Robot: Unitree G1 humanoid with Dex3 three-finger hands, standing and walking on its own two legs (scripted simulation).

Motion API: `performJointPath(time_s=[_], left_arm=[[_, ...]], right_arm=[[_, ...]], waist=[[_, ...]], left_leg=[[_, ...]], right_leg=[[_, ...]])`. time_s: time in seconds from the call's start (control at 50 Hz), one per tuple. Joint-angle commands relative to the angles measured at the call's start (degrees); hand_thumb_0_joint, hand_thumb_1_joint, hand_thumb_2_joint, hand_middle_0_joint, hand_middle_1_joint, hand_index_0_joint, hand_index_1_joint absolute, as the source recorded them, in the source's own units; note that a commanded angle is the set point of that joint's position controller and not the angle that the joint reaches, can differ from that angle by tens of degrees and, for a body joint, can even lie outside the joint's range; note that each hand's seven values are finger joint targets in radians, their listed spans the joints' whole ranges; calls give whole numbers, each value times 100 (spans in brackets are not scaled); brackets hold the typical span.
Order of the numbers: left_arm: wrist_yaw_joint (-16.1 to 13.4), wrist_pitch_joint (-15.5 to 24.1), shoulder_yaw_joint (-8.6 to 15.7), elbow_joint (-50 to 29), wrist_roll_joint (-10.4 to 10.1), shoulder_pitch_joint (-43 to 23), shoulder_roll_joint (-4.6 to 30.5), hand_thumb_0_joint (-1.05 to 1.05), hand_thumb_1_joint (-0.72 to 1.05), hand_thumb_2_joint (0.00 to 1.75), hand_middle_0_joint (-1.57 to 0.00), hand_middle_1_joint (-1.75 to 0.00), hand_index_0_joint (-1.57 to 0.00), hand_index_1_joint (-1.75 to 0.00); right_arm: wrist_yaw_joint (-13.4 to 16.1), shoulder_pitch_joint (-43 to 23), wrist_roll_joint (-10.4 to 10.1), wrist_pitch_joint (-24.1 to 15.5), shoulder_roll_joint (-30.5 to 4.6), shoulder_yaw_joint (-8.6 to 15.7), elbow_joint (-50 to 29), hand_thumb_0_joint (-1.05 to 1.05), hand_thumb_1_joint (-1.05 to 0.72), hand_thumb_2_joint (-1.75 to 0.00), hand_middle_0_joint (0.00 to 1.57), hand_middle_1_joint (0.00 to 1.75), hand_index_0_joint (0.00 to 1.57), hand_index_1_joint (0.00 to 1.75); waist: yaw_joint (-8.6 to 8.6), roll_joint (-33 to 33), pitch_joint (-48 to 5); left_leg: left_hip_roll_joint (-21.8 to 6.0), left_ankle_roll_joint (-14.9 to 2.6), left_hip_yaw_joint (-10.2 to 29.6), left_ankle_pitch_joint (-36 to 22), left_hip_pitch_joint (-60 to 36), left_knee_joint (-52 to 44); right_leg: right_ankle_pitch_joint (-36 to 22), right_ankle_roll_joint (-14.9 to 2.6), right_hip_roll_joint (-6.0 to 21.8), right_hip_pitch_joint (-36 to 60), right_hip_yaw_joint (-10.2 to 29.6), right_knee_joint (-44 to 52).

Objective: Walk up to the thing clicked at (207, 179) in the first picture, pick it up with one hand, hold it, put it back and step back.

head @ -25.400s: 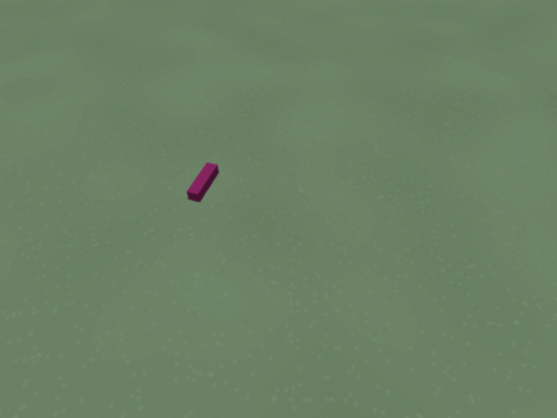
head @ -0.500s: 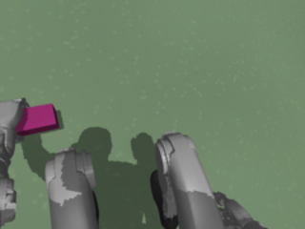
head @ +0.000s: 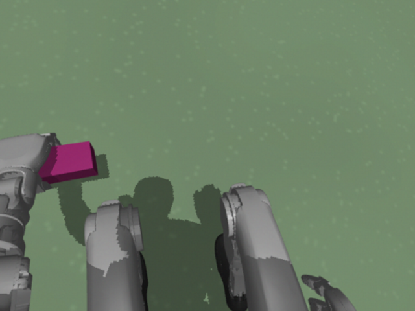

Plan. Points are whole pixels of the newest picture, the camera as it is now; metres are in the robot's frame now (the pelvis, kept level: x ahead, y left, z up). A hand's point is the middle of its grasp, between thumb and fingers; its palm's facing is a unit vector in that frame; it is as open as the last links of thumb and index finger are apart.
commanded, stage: lift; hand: left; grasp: from above
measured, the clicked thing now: (35, 168) +0.41 +0.32 -0.17
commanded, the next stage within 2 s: hold in 1.40 s
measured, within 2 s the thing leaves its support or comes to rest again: neither
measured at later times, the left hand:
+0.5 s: hand out of the picture +0.35 +0.30 +0.02, palm faces -0.42 -0.12 -0.90, open 9.4 cm
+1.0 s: hand out of the picture +0.33 +0.27 +0.22, palm faces -0.45 -0.12 -0.88, open 9.4 cm
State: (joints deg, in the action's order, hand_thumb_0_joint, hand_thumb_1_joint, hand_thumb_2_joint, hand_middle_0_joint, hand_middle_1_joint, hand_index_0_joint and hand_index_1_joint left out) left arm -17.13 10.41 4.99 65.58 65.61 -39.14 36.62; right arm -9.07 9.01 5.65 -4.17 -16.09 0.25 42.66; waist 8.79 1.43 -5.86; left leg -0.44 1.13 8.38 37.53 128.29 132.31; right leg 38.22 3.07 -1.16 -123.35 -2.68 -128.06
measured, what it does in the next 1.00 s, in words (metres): rises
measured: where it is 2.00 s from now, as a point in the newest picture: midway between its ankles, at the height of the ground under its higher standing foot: (186, 296)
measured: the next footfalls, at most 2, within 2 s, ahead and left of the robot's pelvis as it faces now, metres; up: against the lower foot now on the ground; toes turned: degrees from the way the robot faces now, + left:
none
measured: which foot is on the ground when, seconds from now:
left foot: down 0.00-1.00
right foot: down 0.00-1.00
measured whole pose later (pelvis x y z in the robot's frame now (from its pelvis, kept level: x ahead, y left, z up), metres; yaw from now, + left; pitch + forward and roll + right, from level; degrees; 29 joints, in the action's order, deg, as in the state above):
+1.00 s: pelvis +0.04 +0.01 +0.30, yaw +5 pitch +17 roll -3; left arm -4.7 1.2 -7.2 39.6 57.1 -14.7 26.1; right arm 3.1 12.7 -2.0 -0.7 -13.9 1.6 39.9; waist 3.7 2.5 -8.6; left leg -2.6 0.1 1.6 28.8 61.9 73.2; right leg 28.1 2.3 -0.2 -59.5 0.3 -70.2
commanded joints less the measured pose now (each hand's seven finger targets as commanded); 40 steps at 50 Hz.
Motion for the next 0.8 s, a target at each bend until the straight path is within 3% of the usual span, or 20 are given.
performJointPath(time_s=[0.0,0.04,0.08,0.12,0.22,0.24,0.26,0.3,0.34,0.36,0.4,0.48,0.5,0.64,0.68,0.72,0.74,0.78], left_arm=[[-50,-50,370,-1606,-146,-1285,1734,0,56,69,-93,-67,-95,-65],[17,-76,381,-1821,-191,-1134,1696,0,54,71,-91,-68,-93,-66],[145,-114,257,-2017,-225,-1184,1538,0,56,72,-92,-69,-94,-67],[242,-150,303,-2209,-243,-1027,1601,0,52,72,-89,-71,-92,-69],[494,-297,59,-2739,-457,-682,1266,0,52,71,-89,-70,-91,-67],[542,-331,27,-2847,-474,-593,1183,0,52,70,-88,-71,-91,-69],[562,-363,151,-3021,-525,-517,1331,0,51,69,-87,-71,-90,-68],[632,-428,-61,-3243,-607,-357,1079,0,52,70,-87,-73,-91,-69],[680,-516,79,-3279,-666,-84,1210,0,52,70,-88,-72,-91,-69],[716,-523,-17,-3585,-715,-219,1139,0,52,69,-88,-71,-91,-68],[754,-580,-13,-3847,-734,-95,1139,0,51,71,-87,-72,-89,-69],[786,-713,-140,-4141,-855,288,914,0,51,70,-87,-72,-89,-69],[786,-745,-90,-4308,-864,246,1035,0,52,71,-87,-73,-90,-70],[888,-989,-379,-4385,-930,766,653,0,51,70,-87,-73,-89,-70],[927,-1038,-338,-4248,-945,880,655,0,52,72,-88,-73,-90,-70],[976,-1044,-557,-4249,-896,733,436,0,51,72,-87,-74,-89,-72],[976,-1055,-423,-4054,-892,867,557,0,51,72,-85,-76,-88,-73],[1016,-1028,-613,-3924,-914,886,334,0,52,72,-87,-76,-89,-73]], right_arm=[[165,819,-150,-2,-1293,570,-366,0,-91,-90,20,30,20,30],[211,823,-200,43,-1261,603,-429,0,-91,-90,20,30,20,30],[265,788,-241,93,-1234,632,-488,0,-91,-90,20,30,20,30],[322,740,-294,140,-1220,651,-576,0,-91,-90,20,30,20,30],[432,610,-414,219,-1158,672,-756,0,-91,-90,20,30,20,30],[458,611,-438,228,-1156,689,-773,0,-91,-90,20,30,20,30],[495,572,-464,246,-1162,694,-828,0,-91,-90,20,30,20,30],[548,515,-499,270,-1094,681,-888,0,-91,-90,20,30,20,30],[618,443,-543,298,-1092,671,-908,0,-91,-90,20,30,20,30],[649,401,-555,297,-1059,657,-950,0,-91,-90,20,30,20,30],[736,375,-593,314,-1067,664,-968,0,-91,-90,20,30,20,30],[870,315,-642,330,-938,599,-999,0,-91,-90,20,30,20,30],[910,289,-652,337,-937,585,-1026,0,-91,-90,20,30,20,30],[1115,234,-730,346,-789,488,-945,0,-91,-90,20,30,20,30],[1172,233,-750,337,-788,481,-909,0,-91,-90,20,30,20,30],[1212,288,-756,319,-725,467,-864,0,-91,-90,20,30,20,30],[1226,304,-762,304,-721,458,-845,0,-91,-90,20,30,20,30],[1253,303,-768,268,-661,433,-842,0,-91,-90,20,30,20,30]], waist=[[-222,1259,-4140],[-272,1209,-4164],[-198,1192,-3934],[-314,1171,-4042],[-326,1053,-3841],[-332,1146,-3827],[-405,1111,-3981],[-349,1050,-3811],[-420,897,-3731],[-368,1026,-3704],[-451,1093,-3884],[-418,939,-3638],[-456,892,-3711],[-438,719,-3161],[-450,609,-2952],[-381,584,-2762],[-433,493,-2664],[-416,430,-2352]], left_leg=[[90,-261,-666,-798,-3306,-1756],[89,-263,-657,-749,-3438,-1919],[77,-264,-621,-630,-3464,-2082],[66,-267,-573,-451,-3661,-2306],[50,-271,-479,-86,-3953,-2900],[64,-264,-478,-113,-4042,-3009],[56,-262,-454,-141,-4220,-3116],[57,-264,-479,-73,-4313,-3318],[52,-266,-479,-58,-4522,-3542],[40,-259,-435,30,-4645,-3699],[11,-230,-369,-36,-5107,-4010],[14,-227,-484,-251,-5533,-4442],[7,-239,-509,-216,-5672,-4554],[-13,-211,-579,-527,-6658,-5503],[-43,-196,-531,-600,-6939,-5817],[-46,-190,-589,-826,-7211,-6027],[-46,-190,-575,-866,-7289,-6159],[-31,-196,-609,-811,-7374,-6439]], right_leg=[[-1116,-521,-89,2112,-388,1645],[-1058,-524,-97,2212,-372,1794],[-949,-518,-82,2131,-368,1925],[-765,-525,-95,2213,-355,2069],[-481,-500,-115,2498,-332,2517],[-539,-492,-94,2586,-320,2581],[-550,-487,-100,2706,-317,2643],[-493,-467,-95,2893,-283,2899],[-463,-453,-90,3118,-238,3133],[-430,-444,-80,3201,-225,3187],[-563,-435,-72,3442,-224,3335],[-719,-407,-56,4050,-144,3904],[-662,-402,-71,4225,-120,4064],[-912,-383,-66,5340,-18,5042],[-953,-379,-73,5593,-8,5310],[-1116,-387,-81,5892,29,5618],[-1107,-384,-84,6078,37,5749],[-1052,-383,-85,6329,85,6078]])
